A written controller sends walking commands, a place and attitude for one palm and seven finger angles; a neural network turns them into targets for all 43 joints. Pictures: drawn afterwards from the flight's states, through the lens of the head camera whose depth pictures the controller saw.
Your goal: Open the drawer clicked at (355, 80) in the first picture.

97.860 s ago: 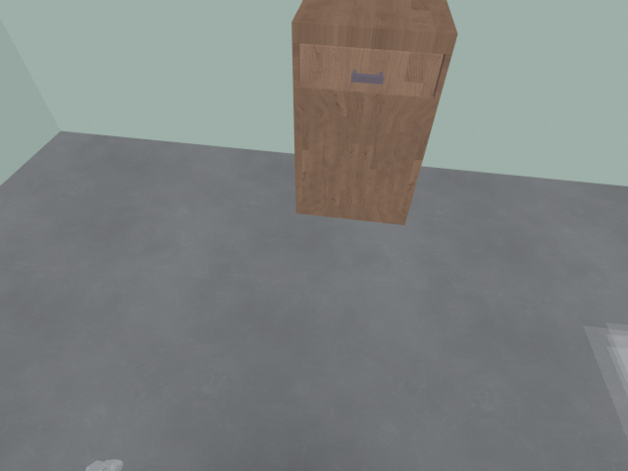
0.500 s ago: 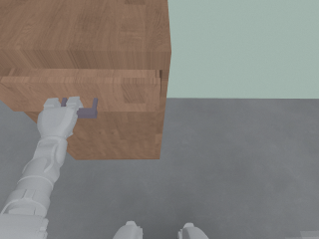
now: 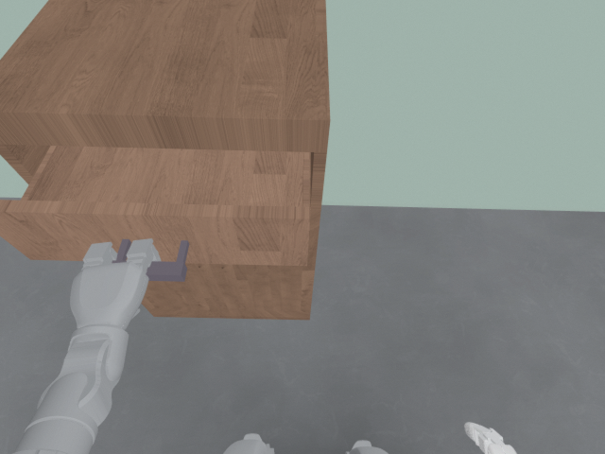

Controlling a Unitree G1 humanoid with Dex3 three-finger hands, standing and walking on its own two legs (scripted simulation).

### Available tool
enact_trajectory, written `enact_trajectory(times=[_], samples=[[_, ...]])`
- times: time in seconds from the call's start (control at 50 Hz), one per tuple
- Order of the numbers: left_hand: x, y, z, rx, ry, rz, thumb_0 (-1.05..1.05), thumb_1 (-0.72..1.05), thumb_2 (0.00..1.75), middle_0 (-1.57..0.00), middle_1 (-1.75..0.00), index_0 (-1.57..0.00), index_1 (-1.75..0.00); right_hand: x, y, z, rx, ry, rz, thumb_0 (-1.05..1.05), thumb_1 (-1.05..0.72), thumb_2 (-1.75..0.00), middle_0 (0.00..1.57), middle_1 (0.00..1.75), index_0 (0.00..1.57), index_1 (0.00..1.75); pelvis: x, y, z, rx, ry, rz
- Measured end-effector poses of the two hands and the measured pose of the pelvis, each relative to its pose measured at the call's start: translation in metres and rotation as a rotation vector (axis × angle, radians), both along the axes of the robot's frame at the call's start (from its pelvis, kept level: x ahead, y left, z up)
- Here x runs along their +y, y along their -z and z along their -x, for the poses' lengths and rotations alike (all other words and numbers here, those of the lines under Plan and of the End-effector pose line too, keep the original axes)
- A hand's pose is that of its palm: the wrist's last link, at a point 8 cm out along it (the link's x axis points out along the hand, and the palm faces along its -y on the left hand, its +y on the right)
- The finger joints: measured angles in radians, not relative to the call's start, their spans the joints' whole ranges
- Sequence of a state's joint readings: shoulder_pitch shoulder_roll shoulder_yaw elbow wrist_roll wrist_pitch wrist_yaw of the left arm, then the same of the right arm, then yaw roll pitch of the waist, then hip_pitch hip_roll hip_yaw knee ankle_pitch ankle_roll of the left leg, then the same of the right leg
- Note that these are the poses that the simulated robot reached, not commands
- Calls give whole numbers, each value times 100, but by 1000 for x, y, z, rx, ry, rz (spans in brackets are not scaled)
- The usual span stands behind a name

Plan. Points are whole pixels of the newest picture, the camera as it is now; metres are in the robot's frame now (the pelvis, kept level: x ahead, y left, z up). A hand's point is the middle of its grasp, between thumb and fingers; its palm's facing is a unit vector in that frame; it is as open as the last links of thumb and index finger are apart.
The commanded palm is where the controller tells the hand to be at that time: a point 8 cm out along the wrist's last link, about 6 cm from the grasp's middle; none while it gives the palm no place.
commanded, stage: pull the drawer open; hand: left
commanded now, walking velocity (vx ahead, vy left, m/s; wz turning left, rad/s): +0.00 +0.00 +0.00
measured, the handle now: (151, 258) +0.38 +0.24 -0.02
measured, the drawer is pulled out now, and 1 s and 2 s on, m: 0.12 0.24 0.30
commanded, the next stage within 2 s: open the thumb to release the handle in 1.76 s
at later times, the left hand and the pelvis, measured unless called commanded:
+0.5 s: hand (117, 347) +0.26 +0.26 -0.04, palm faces -0.03 -0.06 -1.00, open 5.7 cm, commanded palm +0.22 +0.26 +0.01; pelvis -0.01 -0.01 +0.00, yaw +0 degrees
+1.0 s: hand (104, 396) +0.20 +0.26 -0.04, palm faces -0.02 -0.05 -1.00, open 5.7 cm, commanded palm +0.17 +0.26 +0.01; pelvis -0.02 -0.01 -0.01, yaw +0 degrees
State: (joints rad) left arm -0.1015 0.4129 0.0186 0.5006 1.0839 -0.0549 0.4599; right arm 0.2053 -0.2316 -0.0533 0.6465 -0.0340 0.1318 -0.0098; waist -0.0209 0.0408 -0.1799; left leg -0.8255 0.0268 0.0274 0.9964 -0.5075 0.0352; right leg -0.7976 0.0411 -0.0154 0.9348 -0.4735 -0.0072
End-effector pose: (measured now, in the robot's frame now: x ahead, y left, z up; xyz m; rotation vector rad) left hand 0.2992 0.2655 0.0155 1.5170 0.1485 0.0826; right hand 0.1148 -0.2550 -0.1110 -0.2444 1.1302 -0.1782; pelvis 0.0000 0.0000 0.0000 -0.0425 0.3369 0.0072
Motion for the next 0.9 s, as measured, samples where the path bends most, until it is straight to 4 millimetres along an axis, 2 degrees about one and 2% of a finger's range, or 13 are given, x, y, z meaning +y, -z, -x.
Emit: enact_trajectory(times=[0.6, 0.9], samples=[[-3, 0, 76, -13, -20, 3, 1, 74, 80, -30, -129, -36, -133, -8, -2, -16, -120, -42, 0, 1, -91, -90, 20, 30, 20, 30, -11, 7, 13, -38, 7, -16], [-5, 1, 114, -21, -44, -4, 1, 74, 80, -30, -127, -37, -133, 4, 0, -35, -175, -91, -23, 1, -91, -90, 20, 30, 20, 30, -11, 13, 17, -46, 0, -18]])
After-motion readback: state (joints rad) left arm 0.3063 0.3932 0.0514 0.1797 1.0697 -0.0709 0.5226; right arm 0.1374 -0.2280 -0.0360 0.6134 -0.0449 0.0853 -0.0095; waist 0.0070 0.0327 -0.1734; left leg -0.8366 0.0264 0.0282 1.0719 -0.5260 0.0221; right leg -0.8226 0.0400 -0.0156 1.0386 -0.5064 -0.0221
